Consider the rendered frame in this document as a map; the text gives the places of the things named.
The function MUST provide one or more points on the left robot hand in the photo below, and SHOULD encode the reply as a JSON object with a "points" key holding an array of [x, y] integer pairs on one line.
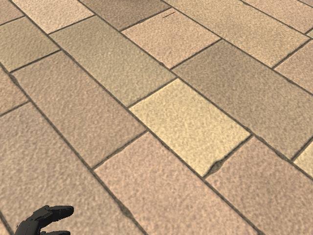
{"points": [[43, 217]]}

